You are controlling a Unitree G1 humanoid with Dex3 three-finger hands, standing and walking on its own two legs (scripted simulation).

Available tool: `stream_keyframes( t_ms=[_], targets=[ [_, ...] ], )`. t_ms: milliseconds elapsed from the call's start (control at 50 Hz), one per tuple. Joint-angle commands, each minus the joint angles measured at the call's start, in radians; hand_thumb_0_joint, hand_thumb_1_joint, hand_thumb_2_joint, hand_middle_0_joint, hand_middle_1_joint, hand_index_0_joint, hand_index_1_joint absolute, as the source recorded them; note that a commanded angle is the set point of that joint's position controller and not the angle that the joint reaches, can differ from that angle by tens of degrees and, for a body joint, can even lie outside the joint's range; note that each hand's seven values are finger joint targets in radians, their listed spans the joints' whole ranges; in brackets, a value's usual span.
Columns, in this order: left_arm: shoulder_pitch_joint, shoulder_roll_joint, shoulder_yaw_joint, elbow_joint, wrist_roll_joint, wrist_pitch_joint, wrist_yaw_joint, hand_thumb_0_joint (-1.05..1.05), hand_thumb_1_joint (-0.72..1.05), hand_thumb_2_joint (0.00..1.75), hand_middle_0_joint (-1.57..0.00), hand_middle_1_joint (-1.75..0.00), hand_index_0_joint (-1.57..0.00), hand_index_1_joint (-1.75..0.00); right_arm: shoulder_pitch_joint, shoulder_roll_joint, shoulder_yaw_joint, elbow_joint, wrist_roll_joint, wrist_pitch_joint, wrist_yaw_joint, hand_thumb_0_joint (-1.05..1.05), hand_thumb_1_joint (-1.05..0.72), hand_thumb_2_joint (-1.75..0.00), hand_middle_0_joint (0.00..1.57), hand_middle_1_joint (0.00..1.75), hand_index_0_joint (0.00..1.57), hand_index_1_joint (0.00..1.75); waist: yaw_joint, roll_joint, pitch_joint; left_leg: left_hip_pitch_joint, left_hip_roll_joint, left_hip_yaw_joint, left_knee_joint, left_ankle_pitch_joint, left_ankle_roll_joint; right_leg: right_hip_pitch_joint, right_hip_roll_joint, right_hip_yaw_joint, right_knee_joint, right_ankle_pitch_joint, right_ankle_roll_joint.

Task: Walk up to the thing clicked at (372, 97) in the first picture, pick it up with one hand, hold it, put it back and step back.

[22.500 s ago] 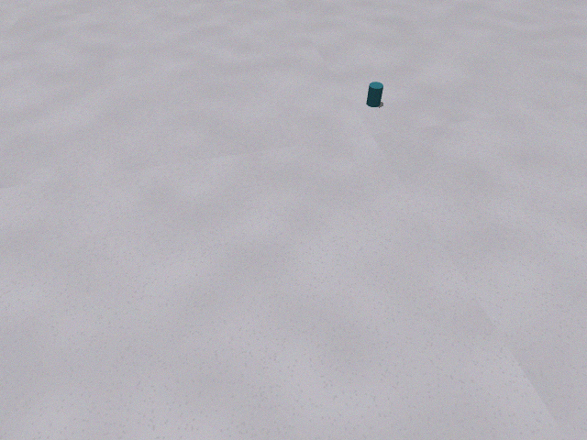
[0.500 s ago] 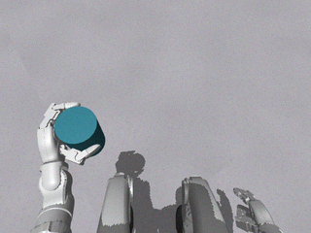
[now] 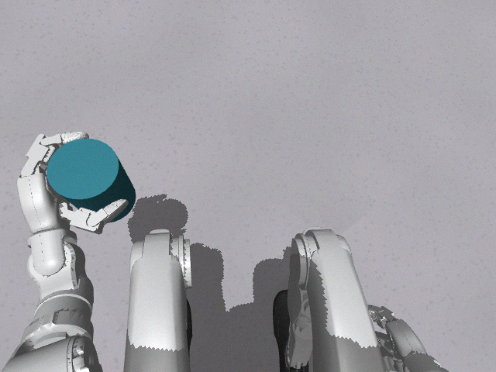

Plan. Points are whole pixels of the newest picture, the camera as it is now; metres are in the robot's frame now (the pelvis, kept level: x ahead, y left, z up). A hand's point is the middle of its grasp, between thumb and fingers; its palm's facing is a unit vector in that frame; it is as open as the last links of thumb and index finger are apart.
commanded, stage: crouch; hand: left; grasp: from the side
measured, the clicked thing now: (97, 184) +0.40 +0.24 -0.07
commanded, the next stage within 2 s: lower in 0.74 s
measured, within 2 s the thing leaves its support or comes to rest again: neither
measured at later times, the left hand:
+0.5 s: hand (100, 198) +0.39 +0.26 -0.13, palm faces +0.28 -0.96 +0.00, open 11.9 cm
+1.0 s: hand (107, 203) +0.40 +0.26 -0.18, palm faces +0.28 -0.96 +0.01, open 11.9 cm
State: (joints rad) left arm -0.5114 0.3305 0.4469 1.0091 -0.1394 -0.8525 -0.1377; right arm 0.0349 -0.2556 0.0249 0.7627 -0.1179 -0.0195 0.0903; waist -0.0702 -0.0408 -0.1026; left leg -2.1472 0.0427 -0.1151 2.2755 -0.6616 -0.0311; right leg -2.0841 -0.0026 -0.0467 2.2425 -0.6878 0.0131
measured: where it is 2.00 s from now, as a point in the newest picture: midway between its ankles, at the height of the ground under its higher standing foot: (234, 357)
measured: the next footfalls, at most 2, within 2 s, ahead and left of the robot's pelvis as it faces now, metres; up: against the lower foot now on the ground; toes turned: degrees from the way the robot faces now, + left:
none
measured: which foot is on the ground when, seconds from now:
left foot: down 0.00-1.00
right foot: down 0.00-1.00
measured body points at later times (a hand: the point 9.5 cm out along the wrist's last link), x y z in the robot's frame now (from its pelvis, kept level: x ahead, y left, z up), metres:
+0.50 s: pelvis +0.00 +0.00 -0.06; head +0.21 +0.08 +0.33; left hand +0.37 +0.31 -0.13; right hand +0.16 -0.26 -0.17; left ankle +0.09 +0.14 -0.34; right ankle +0.10 -0.12 -0.34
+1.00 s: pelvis +0.00 +0.01 -0.08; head +0.21 +0.11 +0.31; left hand +0.38 +0.31 -0.18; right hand +0.16 -0.26 -0.17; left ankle +0.09 +0.14 -0.34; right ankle +0.10 -0.12 -0.34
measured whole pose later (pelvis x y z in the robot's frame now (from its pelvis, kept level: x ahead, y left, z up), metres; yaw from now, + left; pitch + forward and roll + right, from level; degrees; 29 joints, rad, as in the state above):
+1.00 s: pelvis +0.00 +0.01 -0.08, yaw -6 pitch +21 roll -10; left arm -0.47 0.50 0.51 1.10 -0.18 -0.93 -0.15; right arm -0.09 -0.31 0.21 0.70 -0.22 0.01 0.13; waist -0.13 -0.12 0.09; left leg -2.27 0.03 -0.25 2.58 -0.69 -0.04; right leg -2.17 0.04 -0.13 2.46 -0.67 0.04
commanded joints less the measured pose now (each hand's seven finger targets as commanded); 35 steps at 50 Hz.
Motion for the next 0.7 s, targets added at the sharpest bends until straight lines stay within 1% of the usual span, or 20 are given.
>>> stream_keyframes(
  t_ms=[0,20,40,60,80,100,140,180,200,220,240,260,280,300,340,400,460,480,560,680],
  targets=[
    [-0.209,0.186,0.041,-0.175,-0.015,-0.076,-0.019,0.00,0.00,1.24,-1.15,-1.30,-1.15,-1.32,0.070,-0.222,-0.058,-0.077,-0.001,-0.022,-0.011,0.00,-0.91,-0.91,0.20,0.30,0.20,0.30,0.012,0.137,-0.604,0.387,-0.029,0.080,-0.240,-0.006,0.037,0.272,0.034,-0.064,-0.228,0.060,-0.047],
    [-0.217,0.205,0.053,-0.193,-0.020,-0.078,-0.022,0.00,0.01,1.22,-1.14,-1.29,-1.15,-1.31,0.068,-0.223,-0.056,-0.071,0.000,-0.020,-0.013,0.00,-0.91,-0.91,0.20,0.30,0.20,0.30,0.019,0.142,-0.607,0.385,-0.029,0.081,-0.230,0.005,0.036,0.270,0.034,-0.063,-0.217,0.066,-0.047],
    [-0.230,0.193,0.044,-0.208,-0.025,-0.082,-0.026,0.00,0.00,1.23,-1.13,-1.29,-1.14,-1.31,0.073,-0.224,-0.050,-0.077,-0.003,-0.018,-0.012,0.00,-0.92,-0.91,0.20,0.30,0.20,0.30,0.007,0.157,-0.619,0.383,-0.029,0.076,-0.217,0.022,0.035,0.272,0.034,-0.068,-0.200,0.088,-0.047],
    [-0.227,0.200,0.054,-0.212,-0.034,-0.083,-0.029,0.00,0.01,1.22,-1.13,-1.28,-1.13,-1.30,0.065,-0.228,-0.049,-0.074,0.000,-0.017,-0.012,0.00,-0.91,-0.91,0.20,0.30,0.20,0.30,0.011,0.147,-0.610,0.368,-0.029,0.073,-0.208,0.022,0.035,0.260,0.035,-0.071,-0.186,0.089,-0.047],
    [-0.194,0.201,0.060,-0.176,-0.036,-0.077,-0.030,0.00,0.02,1.22,-1.13,-1.28,-1.13,-1.30,0.068,-0.229,-0.048,-0.069,0.001,-0.018,-0.013,0.00,-0.92,-0.91,0.20,0.30,0.20,0.30,0.013,0.127,-0.607,0.352,-0.028,0.077,-0.187,0.046,0.036,0.270,0.038,-0.067,-0.180,0.108,-0.046],
    [-0.215,0.186,0.043,-0.184,-0.037,-0.080,-0.033,0.00,-0.01,1.22,-1.13,-1.28,-1.14,-1.30,0.060,-0.230,-0.042,-0.068,-0.003,-0.017,-0.013,0.00,-0.92,-0.92,0.20,0.30,0.20,0.30,-0.001,0.136,-0.583,0.343,-0.028,0.071,-0.175,0.039,0.036,0.241,0.038,-0.072,-0.170,0.108,-0.046],
    [-0.199,0.219,0.075,-0.177,-0.039,-0.084,-0.028,0.00,0.02,1.21,-1.10,-1.25,-1.10,-1.27,0.058,-0.234,-0.037,-0.068,-0.009,-0.014,-0.014,0.00,-0.92,-0.92,0.20,0.30,0.20,0.30,0.009,0.131,-0.577,0.311,-0.028,0.073,-0.151,0.054,0.037,0.259,0.041,-0.071,-0.157,0.120,-0.045],
    [-0.195,0.235,0.081,-0.203,-0.030,-0.090,-0.031,0.00,0.01,1.21,-1.09,-1.26,-1.10,-1.27,0.064,-0.243,-0.033,-0.063,-0.016,-0.007,-0.012,0.00,-0.92,-0.91,0.20,0.30,0.20,0.30,0.005,0.155,-0.600,0.347,-0.024,0.063,-0.137,0.079,0.033,0.254,0.043,-0.080,-0.134,0.147,-0.045],
    [-0.187,0.215,0.058,-0.194,-0.031,-0.090,-0.035,0.00,0.03,1.21,-1.09,-1.25,-1.09,-1.27,0.052,-0.241,-0.029,-0.067,-0.018,-0.007,-0.010,0.00,-0.92,-0.91,0.20,0.30,0.20,0.30,-0.002,0.169,-0.582,0.332,-0.023,0.062,-0.134,0.074,0.032,0.245,0.043,-0.082,-0.124,0.142,-0.046],
    [-0.197,0.228,0.070,-0.199,-0.031,-0.092,-0.035,0.00,0.04,1.21,-1.08,-1.25,-1.09,-1.26,0.053,-0.246,-0.026,-0.072,-0.022,-0.005,-0.009,0.00,-0.91,-0.91,0.20,0.30,0.20,0.30,-0.007,0.158,-0.588,0.323,-0.023,0.059,-0.120,0.081,0.034,0.254,0.044,-0.084,-0.122,0.152,-0.044],
    [-0.189,0.227,0.062,-0.181,-0.029,-0.091,-0.036,0.00,0.06,1.21,-1.08,-1.24,-1.09,-1.26,0.041,-0.247,-0.025,-0.066,-0.021,-0.004,-0.008,0.00,-0.91,-0.91,0.20,0.30,0.20,0.30,-0.005,0.150,-0.549,0.297,-0.022,0.060,-0.119,0.054,0.036,0.228,0.046,-0.086,-0.120,0.126,-0.043],
    [-0.179,0.198,0.044,-0.147,-0.031,-0.090,-0.038,0.00,0.03,1.21,-1.10,-1.26,-1.10,-1.27,0.037,-0.247,-0.019,-0.064,-0.023,-0.004,-0.007,0.00,-0.92,-0.91,0.20,0.30,0.20,0.30,-0.016,0.135,-0.520,0.283,-0.021,0.056,-0.113,0.038,0.036,0.218,0.048,-0.092,-0.119,0.111,-0.043],
    [-0.202,0.244,0.080,-0.204,-0.036,-0.100,-0.037,0.00,0.00,1.21,-1.10,-1.26,-1.10,-1.28,0.041,-0.254,-0.016,-0.067,-0.027,-0.003,-0.005,0.00,-0.92,-0.91,0.20,0.30,0.20,0.30,-0.008,0.158,-0.544,0.296,-0.021,0.052,-0.106,0.051,0.034,0.231,0.049,-0.096,-0.111,0.125,-0.043],
    [-0.187,0.275,0.104,-0.191,-0.040,-0.101,-0.038,0.00,0.01,1.20,-1.08,-1.24,-1.08,-1.26,0.041,-0.260,-0.012,-0.065,-0.031,0.000,-0.005,0.00,-0.92,-0.91,0.20,0.30,0.20,0.30,-0.002,0.164,-0.563,0.302,-0.019,0.054,-0.091,0.069,0.034,0.249,0.051,-0.094,-0.103,0.140,-0.041],
    [-0.183,0.244,0.069,-0.201,-0.042,-0.102,-0.049,0.00,-0.01,1.19,-1.09,-1.25,-1.09,-1.26,0.029,-0.260,-0.010,-0.069,-0.035,0.001,-0.002,0.00,-0.92,-0.91,0.20,0.30,0.20,0.30,-0.008,0.167,-0.555,0.299,-0.017,0.051,-0.081,0.061,0.032,0.231,0.053,-0.100,-0.095,0.135,-0.042],
    [-0.180,0.255,0.079,-0.176,-0.047,-0.101,-0.050,0.00,-0.01,1.20,-1.10,-1.26,-1.10,-1.27,0.021,-0.270,0.001,-0.061,-0.042,0.002,-0.001,0.00,-0.92,-0.92,0.20,0.30,0.20,0.30,-0.012,0.182,-0.527,0.295,-0.015,0.044,-0.063,0.065,0.030,0.211,0.057,-0.107,-0.076,0.143,-0.044],
    [-0.169,0.249,0.064,-0.158,-0.048,-0.106,-0.058,0.00,-0.01,1.19,-1.09,-1.25,-1.09,-1.26,0.004,-0.276,0.012,-0.071,-0.049,0.004,0.004,0.00,-0.92,-0.91,0.20,0.30,0.20,0.30,-0.028,0.162,-0.506,0.274,-0.014,0.033,-0.047,0.051,0.032,0.207,0.059,-0.120,-0.070,0.135,-0.040],
    [-0.189,0.272,0.073,-0.188,-0.047,-0.111,-0.057,0.00,-0.01,1.18,-1.09,-1.25,-1.10,-1.26,0.002,-0.280,0.013,-0.071,-0.052,0.005,0.005,0.00,-0.92,-0.91,0.20,0.30,0.20,0.30,-0.022,0.189,-0.501,0.278,-0.013,0.031,-0.049,0.044,0.030,0.199,0.060,-0.121,-0.063,0.131,-0.042],
    [-0.182,0.279,0.076,-0.189,-0.048,-0.115,-0.049,0.00,-0.01,1.19,-1.11,-1.26,-1.12,-1.27,-0.005,-0.289,0.025,-0.078,-0.061,0.007,0.011,0.00,-0.92,-0.91,0.20,0.30,0.20,0.30,-0.026,0.198,-0.492,0.275,-0.012,0.021,-0.038,0.045,0.027,0.198,0.063,-0.134,-0.046,0.134,-0.042],
    [-0.115,0.269,0.066,-0.155,-0.043,-0.115,-0.044,0.00,0.02,1.19,-1.10,-1.26,-1.11,-1.27,-0.019,-0.308,0.040,-0.084,-0.072,0.014,0.016,0.00,-0.92,-0.91,0.20,0.30,0.20,0.30,-0.037,0.242,-0.480,0.330,-0.009,-0.002,-0.034,0.113,0.013,0.180,0.063,-0.153,-0.010,0.190,-0.045]
  ],
)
